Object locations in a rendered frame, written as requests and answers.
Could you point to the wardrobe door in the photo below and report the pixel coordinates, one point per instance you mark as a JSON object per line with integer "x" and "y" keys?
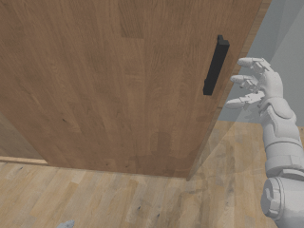
{"x": 13, "y": 144}
{"x": 117, "y": 85}

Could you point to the robot right hand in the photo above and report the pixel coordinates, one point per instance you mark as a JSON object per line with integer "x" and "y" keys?
{"x": 269, "y": 84}

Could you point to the robot right upper arm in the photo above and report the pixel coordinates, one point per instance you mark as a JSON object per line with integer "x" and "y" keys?
{"x": 282, "y": 200}

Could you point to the handle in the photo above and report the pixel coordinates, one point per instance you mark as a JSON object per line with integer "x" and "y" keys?
{"x": 216, "y": 65}

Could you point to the right robot forearm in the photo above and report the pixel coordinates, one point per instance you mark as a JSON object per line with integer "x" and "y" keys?
{"x": 282, "y": 143}

